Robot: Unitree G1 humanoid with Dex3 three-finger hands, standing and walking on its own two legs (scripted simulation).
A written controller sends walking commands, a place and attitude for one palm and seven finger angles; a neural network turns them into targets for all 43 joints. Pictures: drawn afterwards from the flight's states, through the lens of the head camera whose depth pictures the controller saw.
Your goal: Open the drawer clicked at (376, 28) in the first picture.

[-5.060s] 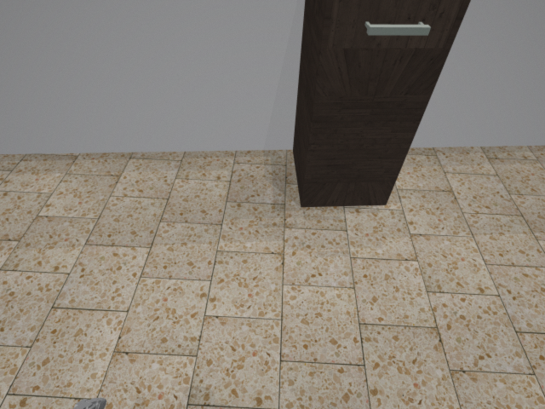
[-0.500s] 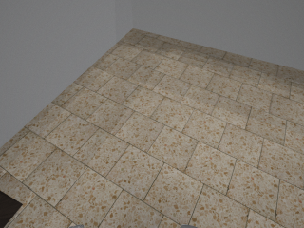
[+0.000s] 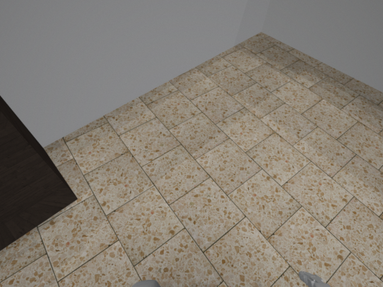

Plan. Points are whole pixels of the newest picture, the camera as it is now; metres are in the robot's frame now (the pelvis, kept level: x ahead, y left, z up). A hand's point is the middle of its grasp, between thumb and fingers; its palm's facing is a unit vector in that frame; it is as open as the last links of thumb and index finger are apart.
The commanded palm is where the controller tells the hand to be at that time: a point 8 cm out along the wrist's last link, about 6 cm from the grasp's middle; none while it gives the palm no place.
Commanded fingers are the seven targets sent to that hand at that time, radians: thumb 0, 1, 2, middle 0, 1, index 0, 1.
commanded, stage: turn to face it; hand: left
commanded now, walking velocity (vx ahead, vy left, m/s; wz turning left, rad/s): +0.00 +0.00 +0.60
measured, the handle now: out of the picture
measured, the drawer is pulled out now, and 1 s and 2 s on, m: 0.00 0.00 0.00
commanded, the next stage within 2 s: take the last steps up to it in 1.28 s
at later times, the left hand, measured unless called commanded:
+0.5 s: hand out of the picture +0.08 +0.20 -0.13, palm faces +0.28 -0.92 -0.28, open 7.4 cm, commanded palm none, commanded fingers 0.00 0.90 0.90 -0.20 -0.30 -0.20 -0.30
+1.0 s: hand out of the picture -0.11 +0.22 -0.17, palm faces +0.58 -0.78 -0.26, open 7.4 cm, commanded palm none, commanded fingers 0.00 0.90 0.90 -0.20 -0.30 -0.20 -0.30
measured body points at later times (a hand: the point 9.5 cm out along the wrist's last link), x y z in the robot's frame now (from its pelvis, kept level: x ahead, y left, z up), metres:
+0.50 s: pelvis +0.00 -0.03 +0.00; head +0.04 -0.04 +0.45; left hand +0.06 +0.25 -0.11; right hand +0.13 -0.26 -0.15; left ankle +0.01 +0.11 -0.71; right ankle +0.04 -0.14 -0.73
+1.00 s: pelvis -0.03 +0.01 +0.01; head -0.01 +0.05 +0.45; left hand -0.14 +0.26 -0.15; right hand +0.20 -0.16 -0.11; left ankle -0.07 +0.09 -0.73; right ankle +0.03 -0.14 -0.65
